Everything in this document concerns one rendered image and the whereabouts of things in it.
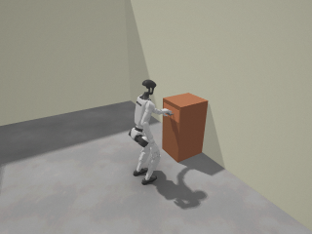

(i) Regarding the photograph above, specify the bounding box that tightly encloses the drawer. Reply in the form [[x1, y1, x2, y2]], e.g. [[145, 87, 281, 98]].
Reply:
[[164, 102, 179, 123]]

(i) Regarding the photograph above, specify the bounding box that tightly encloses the left robot hand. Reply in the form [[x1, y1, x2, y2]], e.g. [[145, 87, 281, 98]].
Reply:
[[162, 108, 172, 116]]

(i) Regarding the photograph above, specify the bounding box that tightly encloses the robot left forearm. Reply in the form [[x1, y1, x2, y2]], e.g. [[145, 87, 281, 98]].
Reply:
[[152, 108, 163, 115]]

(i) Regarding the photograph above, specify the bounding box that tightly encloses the robot torso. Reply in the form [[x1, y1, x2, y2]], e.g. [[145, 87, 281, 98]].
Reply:
[[130, 97, 152, 142]]

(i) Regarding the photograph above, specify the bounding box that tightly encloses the robot right forearm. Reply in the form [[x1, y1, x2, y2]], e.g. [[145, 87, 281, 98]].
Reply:
[[142, 122, 155, 146]]

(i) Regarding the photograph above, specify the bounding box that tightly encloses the right robot upper arm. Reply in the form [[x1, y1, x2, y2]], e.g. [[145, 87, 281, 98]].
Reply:
[[140, 100, 155, 127]]

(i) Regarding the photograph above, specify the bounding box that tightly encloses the cabinet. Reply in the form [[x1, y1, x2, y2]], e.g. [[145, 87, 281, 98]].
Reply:
[[162, 93, 209, 162]]

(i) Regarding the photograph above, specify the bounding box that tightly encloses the right robot hand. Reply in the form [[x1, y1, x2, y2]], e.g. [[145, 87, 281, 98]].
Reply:
[[150, 144, 160, 160]]

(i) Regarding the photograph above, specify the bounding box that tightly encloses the robot left foot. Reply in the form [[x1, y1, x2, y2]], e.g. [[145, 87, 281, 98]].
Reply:
[[133, 168, 148, 176]]

